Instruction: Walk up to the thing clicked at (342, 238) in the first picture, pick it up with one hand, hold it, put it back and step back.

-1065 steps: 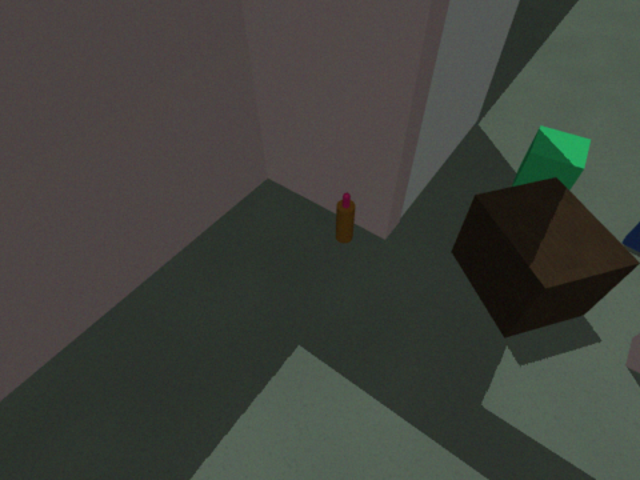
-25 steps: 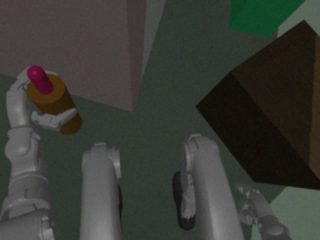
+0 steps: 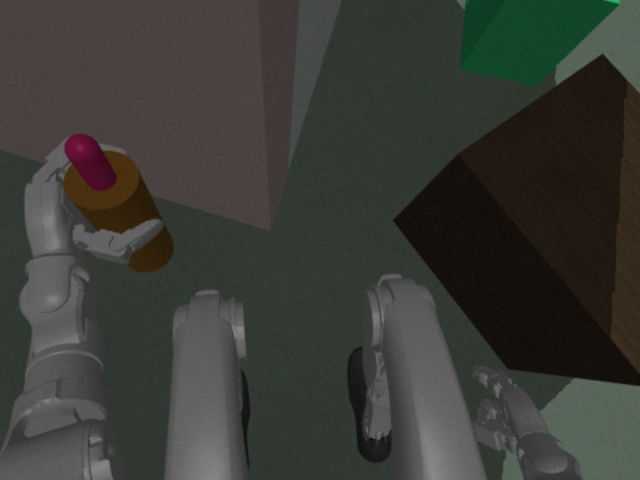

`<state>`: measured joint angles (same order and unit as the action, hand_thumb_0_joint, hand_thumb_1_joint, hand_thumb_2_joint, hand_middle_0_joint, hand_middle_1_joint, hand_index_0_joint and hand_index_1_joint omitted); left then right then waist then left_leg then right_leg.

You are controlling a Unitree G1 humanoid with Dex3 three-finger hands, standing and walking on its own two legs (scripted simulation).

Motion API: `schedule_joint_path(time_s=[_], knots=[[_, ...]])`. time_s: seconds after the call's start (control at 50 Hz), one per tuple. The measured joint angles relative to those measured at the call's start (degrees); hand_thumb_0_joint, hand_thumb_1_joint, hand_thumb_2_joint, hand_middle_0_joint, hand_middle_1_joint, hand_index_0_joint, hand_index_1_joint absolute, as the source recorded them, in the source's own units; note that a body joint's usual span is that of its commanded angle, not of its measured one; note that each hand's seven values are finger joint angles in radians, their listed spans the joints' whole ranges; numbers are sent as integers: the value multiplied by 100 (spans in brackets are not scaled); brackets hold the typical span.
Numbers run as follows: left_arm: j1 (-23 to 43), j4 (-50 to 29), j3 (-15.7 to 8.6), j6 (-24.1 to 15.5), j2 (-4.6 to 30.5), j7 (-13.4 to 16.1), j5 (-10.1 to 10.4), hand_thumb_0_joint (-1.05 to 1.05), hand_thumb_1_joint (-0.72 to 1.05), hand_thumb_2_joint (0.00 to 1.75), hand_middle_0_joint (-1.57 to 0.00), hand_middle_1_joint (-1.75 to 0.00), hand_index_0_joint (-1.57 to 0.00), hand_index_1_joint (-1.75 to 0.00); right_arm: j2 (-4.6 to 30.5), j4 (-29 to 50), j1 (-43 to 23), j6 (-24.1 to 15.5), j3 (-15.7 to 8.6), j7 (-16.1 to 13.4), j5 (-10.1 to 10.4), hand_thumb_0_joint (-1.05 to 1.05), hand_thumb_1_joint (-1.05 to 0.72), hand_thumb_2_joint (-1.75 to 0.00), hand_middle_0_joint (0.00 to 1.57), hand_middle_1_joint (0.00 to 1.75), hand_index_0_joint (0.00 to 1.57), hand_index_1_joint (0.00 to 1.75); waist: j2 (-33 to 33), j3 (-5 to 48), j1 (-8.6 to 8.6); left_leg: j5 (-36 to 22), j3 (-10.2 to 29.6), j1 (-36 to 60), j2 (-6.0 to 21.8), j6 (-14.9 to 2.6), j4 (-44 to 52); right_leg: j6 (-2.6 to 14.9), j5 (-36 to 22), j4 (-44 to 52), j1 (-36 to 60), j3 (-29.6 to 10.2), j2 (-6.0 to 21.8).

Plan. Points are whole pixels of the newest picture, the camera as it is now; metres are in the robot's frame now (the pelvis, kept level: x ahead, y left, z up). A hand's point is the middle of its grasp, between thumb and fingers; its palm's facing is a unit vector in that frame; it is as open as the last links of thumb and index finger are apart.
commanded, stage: lift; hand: left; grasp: from the side
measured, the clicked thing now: (121, 208) +0.42 +0.22 -0.05
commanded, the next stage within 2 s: none
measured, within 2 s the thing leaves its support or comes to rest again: neither
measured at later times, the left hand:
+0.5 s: hand (77, 188) +0.40 +0.21 +0.06, palm faces +0.10 -0.99 -0.07, open 10.2 cm
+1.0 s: hand out of the picture +0.40 +0.19 +0.24, palm faces +0.13 -0.99 -0.06, open 10.2 cm
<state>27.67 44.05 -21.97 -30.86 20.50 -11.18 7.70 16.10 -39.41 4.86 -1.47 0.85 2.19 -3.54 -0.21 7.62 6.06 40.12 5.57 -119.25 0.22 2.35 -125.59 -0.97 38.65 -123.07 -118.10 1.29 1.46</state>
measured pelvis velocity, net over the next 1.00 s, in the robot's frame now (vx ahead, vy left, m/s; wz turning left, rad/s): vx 0.05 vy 0.00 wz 0.03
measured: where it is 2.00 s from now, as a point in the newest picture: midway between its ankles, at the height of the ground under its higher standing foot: (302, 434)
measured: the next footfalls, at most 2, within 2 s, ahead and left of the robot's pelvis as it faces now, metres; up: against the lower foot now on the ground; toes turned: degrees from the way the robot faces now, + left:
none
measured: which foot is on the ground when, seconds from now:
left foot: down 0.00-1.00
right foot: down 0.00-1.00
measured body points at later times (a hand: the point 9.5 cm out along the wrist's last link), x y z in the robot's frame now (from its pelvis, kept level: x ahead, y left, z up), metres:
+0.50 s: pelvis +0.01 +0.00 +0.08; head +0.21 +0.02 +0.49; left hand +0.39 +0.26 +0.07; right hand +0.17 -0.26 -0.05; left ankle +0.08 +0.13 -0.36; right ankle +0.09 -0.13 -0.36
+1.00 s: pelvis +0.05 +0.00 +0.23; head +0.16 +0.02 +0.67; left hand +0.39 +0.25 +0.25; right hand +0.19 -0.24 +0.12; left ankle +0.08 +0.13 -0.36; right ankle +0.09 -0.13 -0.36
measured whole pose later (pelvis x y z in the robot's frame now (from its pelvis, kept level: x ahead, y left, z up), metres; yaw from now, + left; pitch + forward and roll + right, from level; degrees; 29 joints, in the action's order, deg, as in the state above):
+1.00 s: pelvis +0.05 +0.00 +0.23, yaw +2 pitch +22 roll -3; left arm 9.0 21.1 -9.2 -16.7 14.6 -0.9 9.2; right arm 12.9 -36.9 10.8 -3.9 0.8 -2.7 1.0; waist -1.3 8.9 3.3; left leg 34.0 3.6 -69.2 2.2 1.6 -80.8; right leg -0.7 32.4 -78.0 -67.9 2.3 1.0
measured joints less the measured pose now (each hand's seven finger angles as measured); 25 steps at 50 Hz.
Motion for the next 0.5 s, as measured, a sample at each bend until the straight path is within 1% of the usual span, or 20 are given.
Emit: schedule_joint_path(time_s=[0.06,0.12,0.18,0.24,0.32,0.36,0.4,0.46,0.5], knots=[[-116,-198,24,63,-12,-35,12,2,-39,100,-73,-108,-71,-106,-10,38,21,-7,-14,-18,28,0,-93,-90,20,30,20,30,-8,5,3,2,-5,61,0,-2,60,-1,6,60,63,0,4],[-230,-375,71,128,-45,-57,74,2,-38,100,-73,-108,-71,-106,-15,72,45,-21,-22,-33,72,0,-93,-90,20,30,20,30,-14,25,-13,-7,-20,138,1,-4,159,4,3,148,138,-6,9],[-387,-643,119,260,-85,-43,98,2,-38,100,-73,-108,-71,-106,-27,115,62,-31,-34,-60,106,0,-93,-90,20,30,20,30,-26,54,-42,-14,-26,242,12,-9,279,4,-6,267,237,-1,6],[-541,-948,220,404,-113,14,121,2,-38,100,-73,-108,-70,-106,-48,149,71,-39,-61,-103,155,0,-93,-90,20,30,20,30,-49,83,-79,-25,-34,387,17,-16,442,4,-14,429,386,5,11],[-679,-1112,314,471,-192,94,241,2,-38,100,-73,-108,-70,-106,-67,207,71,-62,-65,-145,246,0,-93,-90,20,30,20,30,-69,142,-123,-56,-66,608,36,-31,727,7,-45,706,600,-3,8],[-813,-1338,352,615,-224,136,195,2,-38,100,-73,-109,-70,-106,-78,281,76,-68,-73,-169,269,0,-93,-90,20,30,20,30,-83,157,-139,-65,-73,739,50,-35,871,7,-59,853,729,2,2],[-965,-1620,445,761,-216,175,156,2,-38,100,-72,-109,-70,-106,-91,330,78,-72,-93,-199,300,0,-93,-90,20,30,20,30,-99,159,-157,-73,-83,908,57,-37,1032,9,-65,1011,897,4,3],[-1142,-1919,566,893,-274,264,244,2,-38,100,-72,-109,-70,-107,-107,335,82,-97,-113,-245,360,0,-92,-90,20,30,20,30,-115,174,-204,-92,-108,1206,66,-43,1316,9,-79,1284,1190,1,7],[-1219,-2006,599,927,-362,348,312,2,-38,100,-72,-109,-70,-107,-116,335,87,-104,-108,-269,394,0,-92,-90,20,30,20,30,-123,185,-238,-109,-116,1421,77,-49,1518,11,-96,1485,1403,7,5]])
